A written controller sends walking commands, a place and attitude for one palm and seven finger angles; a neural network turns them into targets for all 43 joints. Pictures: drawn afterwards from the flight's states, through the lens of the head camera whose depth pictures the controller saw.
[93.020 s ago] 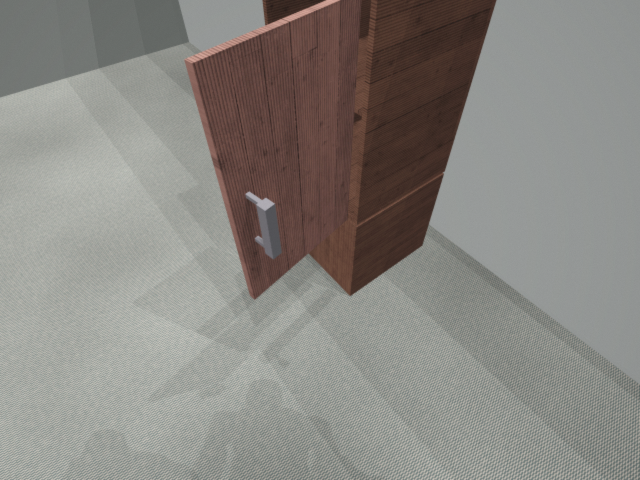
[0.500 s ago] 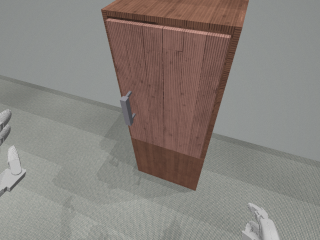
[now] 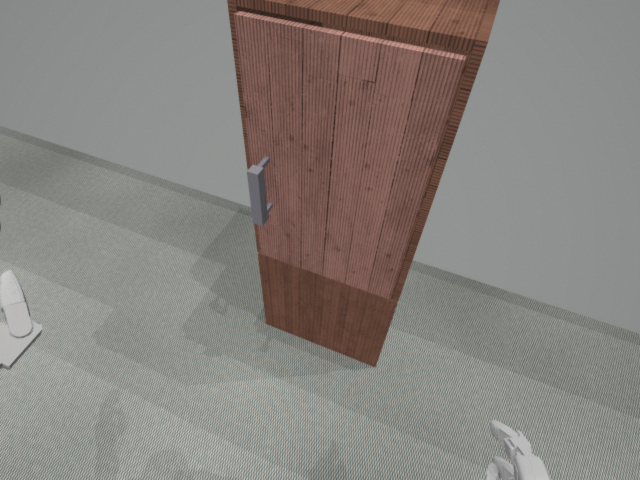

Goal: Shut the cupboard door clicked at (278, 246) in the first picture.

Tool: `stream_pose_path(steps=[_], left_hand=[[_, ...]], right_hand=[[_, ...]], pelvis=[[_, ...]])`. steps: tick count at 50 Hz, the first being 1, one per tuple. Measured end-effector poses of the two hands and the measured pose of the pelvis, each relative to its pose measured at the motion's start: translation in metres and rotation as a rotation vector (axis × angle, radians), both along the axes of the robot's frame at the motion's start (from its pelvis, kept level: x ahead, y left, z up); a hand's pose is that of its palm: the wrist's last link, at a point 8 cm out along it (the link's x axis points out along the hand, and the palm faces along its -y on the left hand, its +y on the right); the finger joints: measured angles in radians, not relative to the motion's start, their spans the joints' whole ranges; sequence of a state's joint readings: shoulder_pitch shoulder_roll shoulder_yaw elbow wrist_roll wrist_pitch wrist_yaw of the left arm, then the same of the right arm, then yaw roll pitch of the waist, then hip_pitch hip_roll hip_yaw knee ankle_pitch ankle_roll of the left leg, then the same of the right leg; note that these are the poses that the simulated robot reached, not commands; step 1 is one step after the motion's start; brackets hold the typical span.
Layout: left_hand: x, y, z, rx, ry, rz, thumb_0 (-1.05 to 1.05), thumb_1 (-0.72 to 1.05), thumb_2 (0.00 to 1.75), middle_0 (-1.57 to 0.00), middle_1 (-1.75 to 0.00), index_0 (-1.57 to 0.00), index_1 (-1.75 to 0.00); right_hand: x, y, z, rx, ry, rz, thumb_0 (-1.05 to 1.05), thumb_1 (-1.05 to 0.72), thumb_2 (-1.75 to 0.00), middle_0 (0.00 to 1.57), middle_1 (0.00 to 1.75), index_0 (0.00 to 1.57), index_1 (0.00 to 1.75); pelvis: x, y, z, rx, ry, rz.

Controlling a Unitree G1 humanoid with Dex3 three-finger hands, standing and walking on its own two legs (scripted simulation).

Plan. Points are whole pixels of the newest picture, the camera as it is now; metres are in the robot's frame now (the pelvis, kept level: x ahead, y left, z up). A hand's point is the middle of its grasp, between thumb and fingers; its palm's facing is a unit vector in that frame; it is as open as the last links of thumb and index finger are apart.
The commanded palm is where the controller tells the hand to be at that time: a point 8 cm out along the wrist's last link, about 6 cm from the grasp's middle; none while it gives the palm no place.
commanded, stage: step back with the hand held close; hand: left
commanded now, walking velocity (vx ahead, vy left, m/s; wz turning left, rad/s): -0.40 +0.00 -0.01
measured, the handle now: (262, 191) +0.68 +0.16 -0.07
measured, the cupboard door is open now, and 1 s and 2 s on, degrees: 0 0 0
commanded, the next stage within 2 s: stop stepping back and stand still in 0.70 s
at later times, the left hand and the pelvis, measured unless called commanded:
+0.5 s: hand out of the picture +0.13 +0.28 +0.19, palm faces +0.49 -0.74 -0.46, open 7.4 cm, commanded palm +0.05 +0.31 +0.19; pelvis -0.06 +0.00 +0.00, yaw +6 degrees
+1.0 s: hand out of the picture +0.03 +0.29 +0.19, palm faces +0.39 -0.79 -0.47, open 7.4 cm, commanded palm -0.01 +0.33 +0.19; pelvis -0.16 +0.03 +0.00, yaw -1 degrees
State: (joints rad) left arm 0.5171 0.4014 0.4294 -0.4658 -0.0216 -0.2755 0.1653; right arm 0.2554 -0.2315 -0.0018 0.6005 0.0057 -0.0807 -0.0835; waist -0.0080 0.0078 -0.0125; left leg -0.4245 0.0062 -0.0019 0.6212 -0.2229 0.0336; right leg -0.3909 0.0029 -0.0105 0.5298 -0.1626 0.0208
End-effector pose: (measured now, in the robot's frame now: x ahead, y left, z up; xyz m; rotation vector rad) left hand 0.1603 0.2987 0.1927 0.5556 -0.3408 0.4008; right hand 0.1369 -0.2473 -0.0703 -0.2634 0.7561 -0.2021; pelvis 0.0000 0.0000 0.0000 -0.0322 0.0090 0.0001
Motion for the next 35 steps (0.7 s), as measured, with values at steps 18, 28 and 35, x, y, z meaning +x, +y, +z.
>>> stream_pose_path(steps=[18, 28, 35], left_hand=[[-0.044, -0.005, 0.0, 0.004, -0.036, -0.019, 0.01, 0.88, 0.89, -0.22, -0.3, -0.22, -0.3], [-0.093, 0.021, 0.017, 0.076, -0.085, 0.038, 0.01, 0.88, 0.89, -0.21, -0.3, -0.22, -0.3], [-0.107, 0.012, -0.004, -0.054, -0.057, 0.022, 0.01, 0.89, 0.89, -0.21, -0.3, -0.21, -0.3]], right_hand=[[-0.024, 0.0, -0.003, 0.0, 0.019, 0.034, 0.01, -0.91, -0.9, 0.2, 0.3, 0.2, 0.3], [-0.041, 0.026, 0.001, 0.017, -0.027, 0.075, 0.01, -0.91, -0.9, 0.2, 0.3, 0.2, 0.3], [-0.053, 0.038, 0.002, 0.025, -0.038, 0.11, 0.01, -0.9, -0.9, 0.2, 0.3, 0.21, 0.3]], pelvis=[[-0.04, -0.003, -0.005, 0.009, 0.003, 0.045], [-0.066, -0.001, -0.005, -0.051, 0.032, 0.095], [-0.093, 0.004, -0.002, -0.025, 0.009, 0.026]])
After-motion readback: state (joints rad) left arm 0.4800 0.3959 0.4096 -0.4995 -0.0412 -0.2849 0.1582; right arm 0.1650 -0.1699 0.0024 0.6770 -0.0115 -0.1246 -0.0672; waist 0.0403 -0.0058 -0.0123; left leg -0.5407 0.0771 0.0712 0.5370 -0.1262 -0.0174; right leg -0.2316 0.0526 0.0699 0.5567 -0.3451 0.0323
